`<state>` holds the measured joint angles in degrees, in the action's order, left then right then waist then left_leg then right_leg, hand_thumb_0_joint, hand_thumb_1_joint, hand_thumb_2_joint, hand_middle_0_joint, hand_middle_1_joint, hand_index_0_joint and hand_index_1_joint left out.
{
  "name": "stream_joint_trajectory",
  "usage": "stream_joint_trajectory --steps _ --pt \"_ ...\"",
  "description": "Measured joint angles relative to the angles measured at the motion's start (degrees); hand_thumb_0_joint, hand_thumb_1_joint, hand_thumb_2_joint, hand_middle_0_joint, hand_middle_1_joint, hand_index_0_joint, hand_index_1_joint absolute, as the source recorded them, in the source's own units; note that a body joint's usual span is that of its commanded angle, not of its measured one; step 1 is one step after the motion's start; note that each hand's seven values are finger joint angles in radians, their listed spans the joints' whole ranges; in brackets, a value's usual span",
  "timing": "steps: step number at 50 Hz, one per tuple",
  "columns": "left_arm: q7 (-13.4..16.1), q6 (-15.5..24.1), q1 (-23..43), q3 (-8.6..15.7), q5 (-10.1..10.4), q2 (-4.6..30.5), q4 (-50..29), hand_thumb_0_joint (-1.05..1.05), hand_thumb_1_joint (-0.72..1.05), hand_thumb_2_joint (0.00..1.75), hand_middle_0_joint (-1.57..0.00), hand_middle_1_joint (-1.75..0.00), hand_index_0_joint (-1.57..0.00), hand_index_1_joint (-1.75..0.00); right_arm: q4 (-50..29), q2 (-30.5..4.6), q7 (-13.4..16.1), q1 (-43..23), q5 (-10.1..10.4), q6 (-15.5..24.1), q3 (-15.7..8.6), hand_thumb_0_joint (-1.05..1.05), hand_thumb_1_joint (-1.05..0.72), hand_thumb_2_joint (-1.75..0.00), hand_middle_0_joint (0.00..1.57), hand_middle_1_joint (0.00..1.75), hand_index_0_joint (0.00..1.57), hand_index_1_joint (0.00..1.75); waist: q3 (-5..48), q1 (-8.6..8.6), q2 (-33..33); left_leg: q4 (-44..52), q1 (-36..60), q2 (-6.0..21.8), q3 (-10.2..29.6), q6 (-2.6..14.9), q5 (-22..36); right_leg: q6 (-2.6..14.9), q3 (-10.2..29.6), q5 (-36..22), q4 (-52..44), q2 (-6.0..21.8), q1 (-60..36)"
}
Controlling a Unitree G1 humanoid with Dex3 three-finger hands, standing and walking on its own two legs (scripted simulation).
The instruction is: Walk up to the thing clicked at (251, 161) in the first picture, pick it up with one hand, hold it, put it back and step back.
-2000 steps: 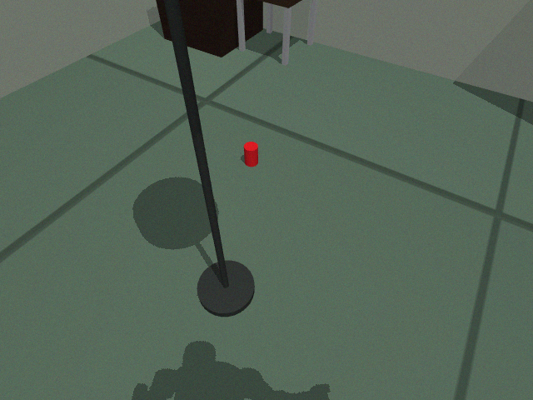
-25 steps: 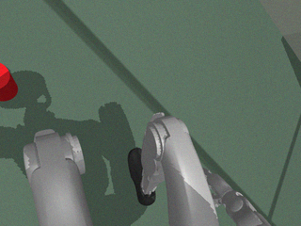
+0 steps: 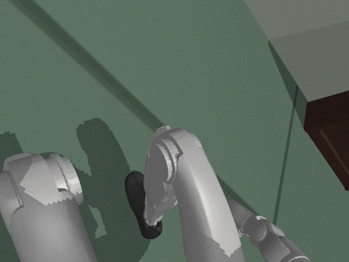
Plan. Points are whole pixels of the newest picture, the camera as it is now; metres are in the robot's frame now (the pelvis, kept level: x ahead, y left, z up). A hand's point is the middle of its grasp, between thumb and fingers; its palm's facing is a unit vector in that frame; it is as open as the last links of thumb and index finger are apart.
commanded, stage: approach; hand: left
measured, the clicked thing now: out of the picture +0.46 +0.31 -0.24
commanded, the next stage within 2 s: close in 0.38 s
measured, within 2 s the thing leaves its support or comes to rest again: neither
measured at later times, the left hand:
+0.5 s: hand out of the picture +0.42 +0.38 -0.19, palm faces +0.01 -0.68 -0.74, open 14.3 cm
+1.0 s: hand out of the picture +0.43 +0.37 -0.21, palm faces +0.16 -0.79 -0.59, open 9.5 cm
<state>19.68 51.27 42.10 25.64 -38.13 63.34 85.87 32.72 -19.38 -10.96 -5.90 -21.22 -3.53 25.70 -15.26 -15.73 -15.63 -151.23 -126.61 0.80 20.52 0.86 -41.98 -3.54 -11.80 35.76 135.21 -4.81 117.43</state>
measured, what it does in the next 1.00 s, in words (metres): stands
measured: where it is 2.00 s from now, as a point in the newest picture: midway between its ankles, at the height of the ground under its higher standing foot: (104, 241)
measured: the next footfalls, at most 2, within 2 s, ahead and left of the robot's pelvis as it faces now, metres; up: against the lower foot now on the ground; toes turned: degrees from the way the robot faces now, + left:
none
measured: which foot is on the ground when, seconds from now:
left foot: down 0.00-1.00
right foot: down 0.00-1.00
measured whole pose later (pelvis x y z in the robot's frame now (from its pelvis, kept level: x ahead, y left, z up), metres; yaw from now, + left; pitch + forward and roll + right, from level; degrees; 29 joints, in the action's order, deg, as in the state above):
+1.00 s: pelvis +0.01 +0.00 +0.00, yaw -1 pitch +17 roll -19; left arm 17.8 48.3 44.1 27.7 -36.3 67.0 86.9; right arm 33.0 -18.9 -10.3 -10.3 -20.5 -2.3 25.6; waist -15.8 -15.0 -14.9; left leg -150.4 -127.9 1.0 20.9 0.1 -42.7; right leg -4.5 -12.2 36.1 134.7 -4.1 119.2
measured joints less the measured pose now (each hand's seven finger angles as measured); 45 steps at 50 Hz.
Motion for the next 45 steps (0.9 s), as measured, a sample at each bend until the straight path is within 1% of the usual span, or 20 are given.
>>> stream_joint_trajectory --steps 3,6,8,10,11,13,16,18,19,21,23,26,28,30,32,35,37,39,42,45 --pt "2.3 -2.7 2.0 -2.5 -2.5 0.4 0.6 -0.01 -0.43 0.61 -0.20 -0.70 -0.25 -0.65 0.5 0.1 -0.5 1.1 0.3 0.4 -1.0 0.00 -0.87 -0.88 0.20 0.30 0.20 0.30 1.5 0.24 1.6 0.3 -0.7 0.0 -0.5 0.27 0.1 -0.11 0.3 0.2 -0.1 0.2 0.5" --pt "4.1 -6.3 5.0 -6.6 -5.4 0.0 1.1 -0.01 -0.45 0.61 -0.20 -0.70 -0.24 -0.66 1.4 0.5 -1.1 2.8 1.1 1.1 -2.4 0.00 -0.87 -0.88 0.20 0.30 0.20 0.30 3.4 0.41 3.4 0.8 -1.7 -0.1 -1.3 0.55 0.4 -0.23 0.8 0.4 -0.2 0.6 1.4" --pt "4.8 -8.4 7.1 -9.2 -7.4 -0.2 1.9 -0.01 -0.47 0.60 -0.20 -0.69 -0.23 -0.65 2.0 0.9 -1.4 3.9 1.8 1.6 -3.2 0.00 -0.87 -0.88 0.20 0.30 0.20 0.30 4.8 0.15 4.5 1.3 -2.3 -0.1 -1.8 0.66 0.6 -0.34 1.2 0.5 -0.4 0.8 2.0" --pt "5.3 -10.4 8.9 -10.6 -9.1 -0.4 2.9 -0.01 -0.48 0.59 -0.20 -0.68 -0.23 -0.64 2.3 1.4 -1.7 5.1 2.6 2.3 -3.9 0.00 -0.87 -0.87 0.20 0.30 0.20 0.30 6.0 -0.34 5.4 1.9 -2.9 0.0 -2.2 0.70 0.7 -0.57 1.4 0.6 -0.8 0.9 2.6" --pt "5.5 -11.3 9.7 -10.9 -9.7 -0.4 3.4 -0.01 -0.48 0.58 -0.20 -0.67 -0.22 -0.64 2.3 1.5 -1.8 5.7 3.0 2.6 -4.1 0.00 -0.87 -0.87 0.20 0.30 0.20 0.30 6.4 -0.61 5.8 2.2 -3.1 0.0 -2.3 0.69 0.7 -0.70 1.5 0.5 -0.9 0.9 2.8" --pt "5.9 -12.9 10.5 -10.2 -10.6 -0.5 4.1 -0.01 -0.49 0.58 -0.20 -0.65 -0.22 -0.63 2.0 1.7 -2.0 6.8 3.7 3.3 -4.5 0.00 -0.87 -0.88 0.20 0.30 0.20 0.30 6.9 -1.19 6.4 2.7 -3.5 0.1 -2.3 0.62 0.8 -0.94 1.5 0.4 -1.4 0.9 3.3" --pt "5.9 -14.7 9.5 -7.6 -11.5 -0.3 3.9 -0.01 -0.48 0.58 -0.20 -0.64 -0.21 -0.62 1.4 1.5 -2.2 8.4 4.8 4.0 -5.0 0.00 -0.87 -0.88 0.20 0.30 0.20 0.30 7.1 -1.85 7.2 3.3 -4.0 0.2 -2.3 0.38 1.0 -0.78 1.4 0.1 -2.0 0.9 4.1" --pt "5.1 -15.6 7.5 -5.7 -11.8 -0.3 3.2 -0.01 -0.48 0.57 -0.21 -0.63 -0.22 -0.61 1.1 1.2 -2.2 9.3 5.5 4.0 -5.3 0.00 -0.87 -0.88 0.20 0.30 0.20 0.30 6.7 -1.99 7.6 3.8 -4.3 0.3 -2.3 0.21 1.2 -0.64 1.5 -0.1 -2.2 1.0 4.6" --pt "4.5 -15.8 6.2 -4.7 -11.7 -0.3 2.7 -0.01 -0.47 0.56 -0.22 -0.62 -0.22 -0.61 1.1 0.9 -2.1 9.6 5.8 4.0 -5.4 0.00 -0.87 -0.88 0.20 0.30 0.20 0.30 6.5 -1.96 7.7 4.0 -4.4 0.3 -2.4 0.12 1.3 -0.67 1.5 -0.3 -2.3 1.0 4.8" --pt "3.1 -15.8 3.8 -2.5 -10.7 -0.3 1.6 -0.01 -0.46 0.55 -0.23 -0.62 -0.24 -0.60 1.3 0.5 -1.8 10.0 6.3 3.7 -5.3 0.00 -0.86 -0.88 0.20 0.30 0.20 0.30 5.9 -1.72 7.5 4.3 -4.5 0.4 -2.6 -0.04 1.5 -0.93 1.7 -0.5 -2.3 1.0 5.2" --pt "1.5 -15.0 1.9 -0.4 -8.5 0.1 0.9 -0.01 -0.45 0.55 -0.26 -0.62 -0.26 -0.61 1.7 0.1 -1.3 9.8 6.6 3.6 -5.2 0.00 -0.86 -0.88 0.20 0.30 0.20 0.30 5.0 -1.39 6.8 4.4 -4.4 0.4 -2.9 -0.23 1.7 -1.32 2.0 -0.7 -2.1 1.1 5.4" --pt "-1.5 -12.5 0.0 1.9 -3.9 1.5 0.7 -0.01 -0.41 0.56 -0.32 -0.65 -0.32 -0.64 2.3 -0.6 0.1 8.5 6.3 3.6 -4.8 0.00 -0.86 -0.88 0.21 0.30 0.20 0.30 3.3 -0.83 5.1 4.3 -4.1 0.4 -3.0 -0.53 1.9 -1.95 2.3 -0.9 -1.6 1.1 5.5" --pt "-3.6 -10.5 -0.3 2.2 -1.2 2.3 0.2 -0.01 -0.37 0.58 -0.37 -0.69 -0.38 -0.67 3.0 -1.0 1.0 7.4 5.8 3.8 -4.7 0.00 -0.86 -0.88 0.21 0.30 0.20 0.30 2.3 -0.16 4.0 3.9 -4.1 0.3 -2.9 -0.72 2.0 -1.93 2.3 -1.0 -1.1 1.1 5.6" --pt "-5.5 -8.3 -0.2 2.0 0.7 3.0 -0.4 -0.01 -0.33 0.61 -0.43 -0.74 -0.44 -0.72 3.8 -1.3 1.7 5.9 5.1 3.8 -4.4 0.00 -0.86 -0.88 0.21 0.30 0.20 0.30 1.4 0.47 3.0 3.4 -4.0 0.2 -2.8 -0.87 1.8 -1.68 2.2 -0.9 -0.6 1.0 5.5" --pt "-6.9 -6.2 0.0 1.5 2.1 3.3 -0.7 -0.01 -0.29 0.65 -0.49 -0.80 -0.51 -0.77 4.3 -1.5 2.1 4.2 4.4 3.7 -4.1 0.00 -0.86 -0.88 0.20 0.30 0.20 0.30 0.7 0.88 2.3 2.8 -3.8 0.2 -2.5 -0.94 1.5 -1.47 2.1 -0.6 -0.2 1.0 5.3" --pt "-7.8 -3.5 0.3 1.5 3.8 3.5 0.0 -0.01 -0.23 0.70 -0.56 -0.87 -0.59 -0.83 3.9 -1.7 2.3 1.5 3.5 3.4 -3.4 0.00 -0.86 -0.88 0.20 0.30 0.20 0.30 0.0 0.90 1.5 1.9 -3.4 0.2 -1.9 -0.93 0.6 -1.37 1.6 -0.1 0.2 0.8 4.8" --pt "-7.7 -2.4 0.5 1.7 4.4 3.3 0.6 -0.01 -0.20 0.74 -0.59 -0.91 -0.63 -0.87 3.3 -1.5 2.3 -0.3 2.9 3.3 -2.8 0.00 -0.86 -0.88 0.20 0.30 0.20 0.30 -0.4 0.76 1.0 1.4 -2.9 0.2 -1.3 -0.97 -0.1 -1.25 1.2 0.3 0.3 0.7 4.2" --pt "-7.2 -1.6 0.6 2.1 4.3 3.0 1.2 -0.01 -0.17 0.77 -0.62 -0.94 -0.67 -0.90 2.6 -1.2 2.2 -1.9 2.4 3.1 -2.2 0.00 -0.86 -0.88 0.20 0.30 0.20 0.30 -0.8 0.54 0.6 1.0 -2.2 0.3 -0.7 -1.06 -0.7 -1.12 0.7 0.6 0.3 0.6 3.4" --pt "-5.9 -1.1 0.5 3.1 3.1 2.9 1.0 0.00 -0.12 0.80 -0.66 -1.00 -0.70 -0.95 1.4 -0.5 1.9 -3.8 1.7 2.5 -1.3 0.00 -0.87 -0.88 0.20 0.30 0.20 0.30 -1.3 0.38 0.0 0.7 -1.3 0.3 0.1 -1.21 -1.4 -0.97 0.1 0.8 0.1 0.5 2.3" --pt "-4.4 -1.4 0.4 3.8 1.8 2.9 -0.2 0.00 -0.11 0.80 -0.64 -1.04 -0.70 -0.98 0.5 0.0 1.4 -4.6 1.2 1.8 -0.5 0.00 -0.87 -0.88 0.20 0.30 0.20 0.30 -1.4 0.51 -0.2 0.7 -0.7 0.3 0.5 -1.26 -1.6 -0.93 -0.3 0.8 -0.2 0.6 1.7"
